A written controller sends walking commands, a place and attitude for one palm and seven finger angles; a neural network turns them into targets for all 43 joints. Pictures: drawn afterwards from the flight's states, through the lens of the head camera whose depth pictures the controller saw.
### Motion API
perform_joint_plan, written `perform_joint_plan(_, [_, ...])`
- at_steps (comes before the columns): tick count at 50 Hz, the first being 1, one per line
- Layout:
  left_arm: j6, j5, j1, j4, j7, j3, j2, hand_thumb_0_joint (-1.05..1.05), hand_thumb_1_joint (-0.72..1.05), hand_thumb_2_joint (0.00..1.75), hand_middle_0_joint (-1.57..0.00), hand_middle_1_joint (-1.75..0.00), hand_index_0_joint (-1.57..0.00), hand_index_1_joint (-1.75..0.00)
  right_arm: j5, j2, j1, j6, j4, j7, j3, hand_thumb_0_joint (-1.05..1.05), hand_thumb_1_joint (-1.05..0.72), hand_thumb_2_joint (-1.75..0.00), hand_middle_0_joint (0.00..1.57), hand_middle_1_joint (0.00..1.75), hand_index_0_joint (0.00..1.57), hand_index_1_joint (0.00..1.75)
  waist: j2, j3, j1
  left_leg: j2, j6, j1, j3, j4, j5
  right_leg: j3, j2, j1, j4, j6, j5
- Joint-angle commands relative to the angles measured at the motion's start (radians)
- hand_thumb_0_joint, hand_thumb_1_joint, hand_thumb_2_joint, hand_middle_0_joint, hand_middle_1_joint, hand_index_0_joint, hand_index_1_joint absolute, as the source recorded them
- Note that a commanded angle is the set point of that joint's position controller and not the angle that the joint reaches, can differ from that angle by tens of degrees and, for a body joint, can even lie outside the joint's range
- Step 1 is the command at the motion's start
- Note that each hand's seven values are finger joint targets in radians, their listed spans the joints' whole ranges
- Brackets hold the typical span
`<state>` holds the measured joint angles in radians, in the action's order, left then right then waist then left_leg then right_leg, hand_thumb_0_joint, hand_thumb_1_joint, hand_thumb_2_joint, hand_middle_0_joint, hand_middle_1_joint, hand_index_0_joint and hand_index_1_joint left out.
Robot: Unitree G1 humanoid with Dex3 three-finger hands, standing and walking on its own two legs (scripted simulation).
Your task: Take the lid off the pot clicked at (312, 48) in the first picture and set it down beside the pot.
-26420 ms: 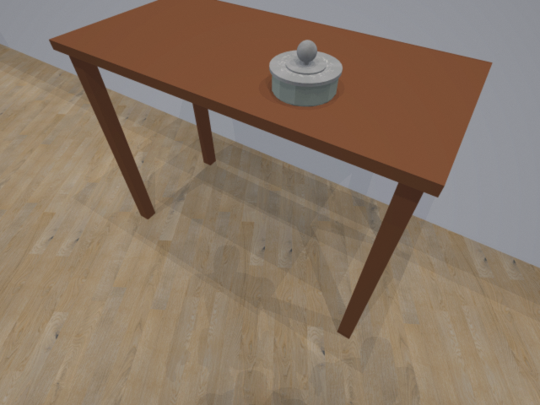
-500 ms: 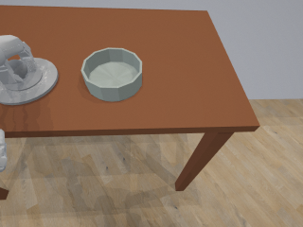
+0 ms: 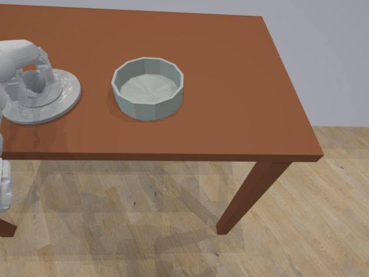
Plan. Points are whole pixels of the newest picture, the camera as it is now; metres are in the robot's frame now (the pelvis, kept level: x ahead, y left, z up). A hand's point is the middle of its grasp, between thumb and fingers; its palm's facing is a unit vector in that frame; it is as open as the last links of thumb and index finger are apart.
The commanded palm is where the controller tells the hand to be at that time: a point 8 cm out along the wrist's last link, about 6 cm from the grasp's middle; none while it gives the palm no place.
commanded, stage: open the fingers wide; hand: left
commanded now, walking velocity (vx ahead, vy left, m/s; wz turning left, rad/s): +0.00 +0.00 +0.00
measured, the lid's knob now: (33, 81) +0.50 +0.32 +0.13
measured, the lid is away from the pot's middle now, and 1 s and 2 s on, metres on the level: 0.24 0.24 0.24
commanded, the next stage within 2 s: raise the empty hand in 0.46 s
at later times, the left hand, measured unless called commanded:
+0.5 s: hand (27, 80) +0.47 +0.31 +0.16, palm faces -0.35 -0.07 -0.94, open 10.9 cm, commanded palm +0.47 +0.31 +0.22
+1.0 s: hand (9, 65) +0.46 +0.32 +0.20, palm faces -0.31 -0.07 -0.95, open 11.0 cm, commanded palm +0.47 +0.31 +0.27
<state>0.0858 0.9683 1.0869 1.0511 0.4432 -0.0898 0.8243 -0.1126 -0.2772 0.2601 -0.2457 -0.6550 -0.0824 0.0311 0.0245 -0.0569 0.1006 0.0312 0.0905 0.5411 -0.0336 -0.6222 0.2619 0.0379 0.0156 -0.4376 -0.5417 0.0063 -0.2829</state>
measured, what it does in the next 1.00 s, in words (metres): stands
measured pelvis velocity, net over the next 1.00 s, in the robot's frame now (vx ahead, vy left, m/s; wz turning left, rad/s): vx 0.00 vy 0.00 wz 0.01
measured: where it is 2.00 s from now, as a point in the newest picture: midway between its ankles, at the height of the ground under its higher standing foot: outside the picture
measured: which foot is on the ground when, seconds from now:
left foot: down 0.00-1.00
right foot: down 0.00-1.00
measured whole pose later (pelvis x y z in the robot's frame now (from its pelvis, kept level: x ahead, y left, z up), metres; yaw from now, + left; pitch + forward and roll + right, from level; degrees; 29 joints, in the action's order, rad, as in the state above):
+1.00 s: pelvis +0.00 +0.00 +0.00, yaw +0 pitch +9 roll -3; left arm 0.03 0.97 1.16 1.02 0.49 -0.12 0.84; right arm -0.12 -0.28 0.26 -0.24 -0.66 -0.08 0.03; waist 0.02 -0.06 0.10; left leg 0.04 0.09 0.50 -0.03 -0.59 0.25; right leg 0.04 0.01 -0.40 -0.51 0.01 -0.27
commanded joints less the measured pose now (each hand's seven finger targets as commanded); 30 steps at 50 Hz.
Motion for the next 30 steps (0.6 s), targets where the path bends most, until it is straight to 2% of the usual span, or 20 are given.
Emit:
perform_joint_plan(1, [-0.006, -0.007, 0.505, -0.180, -0.033, 0.049, 0.261, 0.00, 0.01, 0.92, -0.56, -0.67, -0.55, -0.66, 0.009, -0.188, 0.061, 0.017, 0.068, -0.017, -0.065, 0.00, -0.90, -0.90, 0.20, 0.30, 0.20, 0.30, 0.107, -0.382, 0.013, -0.015, -0.023, -0.414, 0.078, 0.052, -0.301, 0.011, 0.050, -0.058, 0.061, -0.054, 0.150])
perform_joint_plan(2, [-0.003, -0.002, 0.514, -0.195, -0.035, 0.069, 0.286, 0.00, -0.02, 0.92, -0.56, -0.65, -0.55, -0.64, 0.009, -0.190, 0.063, 0.017, 0.067, -0.017, -0.065, 0.00, -0.90, -0.90, 0.20, 0.30, 0.20, 0.30, 0.112, -0.394, 0.010, -0.019, -0.026, -0.424, 0.086, 0.055, -0.309, 0.013, 0.049, -0.057, 0.059, -0.055, 0.146])
perform_joint_plan(4, [0.003, -0.015, 0.504, -0.205, -0.028, 0.048, 0.252, 0.00, -0.06, 0.93, -0.54, -0.62, -0.53, -0.61, 0.007, -0.191, 0.060, 0.021, 0.071, -0.018, -0.066, 0.00, -0.90, -0.90, 0.20, 0.30, 0.20, 0.30, 0.125, -0.395, 0.013, -0.021, -0.030, -0.449, 0.093, 0.049, -0.358, 0.020, 0.051, -0.073, 0.056, -0.059, 0.150])
perform_joint_plan(5, [0.005, -0.011, 0.535, -0.228, -0.028, 0.056, 0.266, 0.00, -0.08, 0.93, -0.53, -0.60, -0.53, -0.60, 0.012, -0.189, 0.066, 0.020, 0.066, -0.016, -0.069, 0.00, -0.90, -0.90, 0.20, 0.30, 0.20, 0.30, 0.125, -0.425, 0.014, -0.023, -0.028, -0.465, 0.093, 0.046, -0.356, 0.012, 0.053, -0.073, 0.057, -0.053, 0.149])
perform_joint_plan(7, [-0.001, -0.013, 0.475, -0.145, -0.028, 0.069, 0.274, 0.00, -0.13, 0.94, -0.52, -0.57, -0.52, -0.57, 0.012, -0.191, 0.081, 0.021, 0.060, -0.018, -0.067, 0.00, -0.90, -0.90, 0.20, 0.30, 0.20, 0.30, 0.078, -0.367, 0.015, -0.016, -0.023, -0.414, 0.086, 0.050, -0.310, 0.016, 0.055, -0.070, 0.060, -0.053, 0.144])
perform_joint_plan(8, [-0.002, -0.010, 0.496, -0.153, -0.029, 0.081, 0.298, 0.00, -0.15, 0.94, -0.51, -0.55, -0.51, -0.55, 0.011, -0.194, 0.075, 0.020, 0.061, -0.017, -0.065, 0.00, -0.90, -0.90, 0.20, 0.30, 0.20, 0.30, 0.082, -0.369, 0.012, -0.015, -0.022, -0.388, 0.079, 0.058, -0.275, 0.011, 0.052, -0.049, 0.061, -0.054, 0.144])
perform_joint_plan(10, [0.006, -0.002, 0.548, -0.250, -0.036, 0.074, 0.294, 0.00, -0.15, 0.94, -0.51, -0.55, -0.51, -0.55, 0.014, -0.191, 0.069, 0.021, 0.069, -0.014, -0.069, 0.00, -0.90, -0.90, 0.20, 0.30, 0.20, 0.30, 0.144, -0.437, 0.005, -0.023, -0.034, -0.460, 0.096, 0.051, -0.361, 0.013, 0.051, -0.064, 0.053, -0.056, 0.152])
perform_joint_plan(11, [0.008, 0.003, 0.524, -0.236, -0.038, 0.077, 0.288, 0.00, -0.15, 0.94, -0.51, -0.55, -0.51, -0.55, 0.015, -0.186, 0.071, 0.023, 0.074, -0.013, -0.071, 0.00, -0.90, -0.90, 0.20, 0.30, 0.20, 0.30, 0.168, -0.434, 0.002, -0.020, -0.035, -0.479, 0.100, 0.042, -0.392, 0.013, 0.055, -0.077, 0.054, -0.059, 0.152])
perform_joint_plan(13, [0.000, -0.004, 0.469, -0.161, -0.035, 0.074, 0.274, 0.00, -0.16, 0.95, -0.52, -0.54, -0.52, -0.54, 0.013, -0.188, 0.080, 0.019, 0.067, -0.013, -0.070, 0.00, -0.90, -0.90, 0.20, 0.30, 0.20, 0.30, 0.098, -0.377, 0.011, -0.020, -0.030, -0.430, 0.091, 0.049, -0.337, 0.016, 0.055, -0.077, 0.060, -0.055, 0.138])
perform_joint_plan(15, [0.001, -0.010, 0.493, -0.205, -0.035, 0.070, 0.272, 0.00, -0.16, 0.95, -0.52, -0.53, -0.52, -0.53, 0.013, -0.190, 0.075, 0.017, 0.073, -0.011, -0.070, 0.00, -0.90, -0.90, 0.20, 0.30, 0.20, 0.30, 0.121, -0.402, 0.007, -0.021, -0.033, -0.442, 0.092, 0.050, -0.365, 0.013, 0.054, -0.069, 0.056, -0.055, 0.150])
perform_joint_plan(17, [-0.004, -0.007, 0.504, -0.193, -0.035, 0.057, 0.259, 0.00, -0.16, 0.96, -0.52, -0.52, -0.52, -0.52, 0.014, -0.191, 0.085, 0.018, 0.068, -0.011, -0.073, 0.00, -0.90, -0.90, 0.20, 0.30, 0.20, 0.30, 0.112, -0.390, 0.013, -0.020, -0.029, -0.441, 0.092, 0.053, -0.339, 0.015, 0.056, -0.081, 0.062, -0.055, 0.138])
perform_joint_plan(18, [-0.005, -0.001, 0.493, -0.165, -0.037, 0.078, 0.288, 0.00, -0.16, 0.96, -0.53, -0.52, -0.53, -0.52, 0.012, -0.193, 0.088, 0.018, 0.066, -0.013, -0.071, 0.00, -0.90, -0.90, 0.20, 0.30, 0.20, 0.30, 0.083, -0.384, 0.012, -0.019, -0.027, -0.425, 0.093, 0.055, -0.310, 0.014, 0.056, -0.074, 0.061, -0.055, 0.132])
perform_joint_plan(19, [0.003, -0.010, 0.496, -0.202, -0.037, 0.080, 0.289, 0.00, -0.16, 0.96, -0.53, -0.51, -0.53, -0.51, 0.011, -0.196, 0.082, 0.021, 0.073, -0.016, -0.068, 0.00, -0.90, -0.90, 0.20, 0.30, 0.20, 0.30, 0.125, -0.400, 0.004, -0.020, -0.032, -0.444, 0.089, 0.054, -0.366, 0.019, 0.054, -0.066, 0.055, -0.061, 0.157])
perform_joint_plan(20, [0.006, 0.001, 0.523, -0.237, -0.043, 0.121, 0.343, 0.00, -0.16, 0.96, -0.53, -0.51, -0.53, -0.51, 0.016, -0.192, 0.080, 0.022, 0.077, -0.013, -0.070, 0.00, -0.90, -0.90, 0.20, 0.30, 0.20, 0.30, 0.134, -0.445, -0.003, -0.021, -0.035, -0.457, 0.097, 0.050, -0.381, 0.009, 0.054, -0.048, 0.053, -0.056, 0.161])
perform_joint_plan(21, [0.006, 0.004, 0.511, -0.234, -0.044, 0.109, 0.324, 0.00, -0.16, 0.96, -0.53, -0.51, -0.53, -0.51, 0.017, -0.187, 0.076, 0.022, 0.081, -0.013, -0.071, 0.00, -0.90, -0.90, 0.20, 0.30, 0.20, 0.30, 0.132, -0.455, 0.000, -0.018, -0.031, -0.465, 0.094, 0.045, -0.395, 0.008, 0.053, -0.045, 0.056, -0.056, 0.172])
perform_joint_plan(23, [0.001, 0.000, 0.460, -0.178, -0.043, 0.108, 0.312, 0.00, -0.17, 0.97, -0.53, -0.51, -0.53, -0.51, 0.017, -0.187, 0.082, 0.020, 0.078, -0.010, -0.070, 0.00, -0.90, -0.90, 0.20, 0.30, 0.20, 0.30, 0.103, -0.403, 0.001, -0.019, -0.030, -0.429, 0.086, 0.048, -0.387, 0.012, 0.055, -0.043, 0.057, -0.054, 0.177])
perform_joint_plan(24, [0.007, -0.009, 0.442, -0.208, -0.041, 0.107, 0.304, 0.00, -0.17, 0.97, -0.53, -0.50, -0.53, -0.50, 0.011, -0.189, 0.074, 0.019, 0.085, -0.010, -0.070, 0.00, -0.90, -0.90, 0.20, 0.30, 0.20, 0.30, 0.112, -0.423, -0.003, -0.022, -0.033, -0.448, 0.085, 0.043, -0.450, 0.015, 0.052, -0.035, 0.051, -0.057, 0.204])
perform_joint_plan(28, [0.004, -0.005, 0.446, -0.244, -0.039, 0.114, 0.310, 0.00, -0.17, 0.98, -0.54, -0.49, -0.54, -0.49, 0.017, -0.183, 0.069, 0.009, 0.093, 0.000, -0.076, 0.00, -0.90, -0.90, 0.20, 0.30, 0.20, 0.30, 0.124, -0.425, -0.003, -0.022, -0.031, -0.460, 0.086, 0.042, -0.453, 0.010, 0.053, -0.039, 0.057, -0.053, 0.199])
perform_joint_plan(29, [0.007, -0.015, 0.442, -0.260, -0.036, 0.094, 0.285, 0.00, -0.17, 0.98, -0.54, -0.49, -0.54, -0.49, 0.013, -0.184, 0.059, 0.009, 0.099, 0.001, -0.072, 0.00, -0.90, -0.90, 0.20, 0.30, 0.20, 0.30, 0.149, -0.429, -0.001, -0.023, -0.037, -0.483, 0.091, 0.036, -0.501, 0.016, 0.053, -0.049, 0.054, -0.058, 0.207])
perform_joint_plan(30, [0.003, -0.009, 0.459, -0.252, -0.036, 0.118, 0.314, 0.00, -0.17, 0.98, -0.54, -0.49, -0.54, -0.49, 0.017, -0.182, 0.063, 0.006, 0.090, 0.000, -0.074, 0.00, -0.90, -0.90, 0.20, 0.30, 0.20, 0.30, 0.124, -0.434, -0.001, -0.025, -0.034, -0.478, 0.092, 0.038, -0.471, 0.010, 0.054, -0.047, 0.057, -0.051, 0.194])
